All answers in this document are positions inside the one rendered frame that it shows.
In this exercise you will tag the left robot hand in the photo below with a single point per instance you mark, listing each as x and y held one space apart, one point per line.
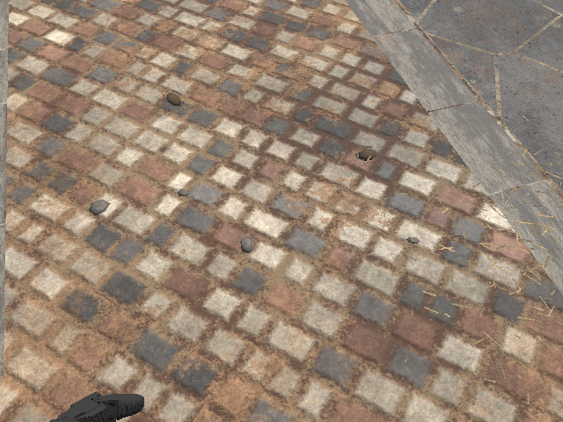
97 408

